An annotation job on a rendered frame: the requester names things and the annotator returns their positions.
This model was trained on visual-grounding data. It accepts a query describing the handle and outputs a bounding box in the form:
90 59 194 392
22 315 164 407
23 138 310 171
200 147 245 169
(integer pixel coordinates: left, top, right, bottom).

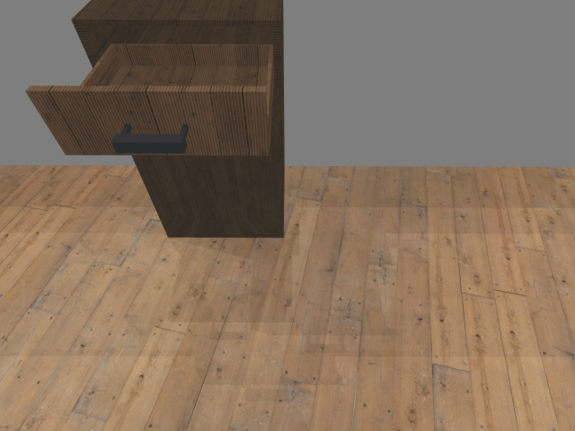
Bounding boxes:
111 124 189 154

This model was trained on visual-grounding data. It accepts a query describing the drawer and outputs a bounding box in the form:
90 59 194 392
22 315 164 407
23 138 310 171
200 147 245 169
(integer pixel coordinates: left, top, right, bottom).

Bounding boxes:
26 44 274 155

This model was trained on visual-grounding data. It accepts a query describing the cabinet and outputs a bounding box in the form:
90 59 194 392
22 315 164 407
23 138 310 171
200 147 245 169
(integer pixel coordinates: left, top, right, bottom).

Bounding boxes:
71 0 285 238

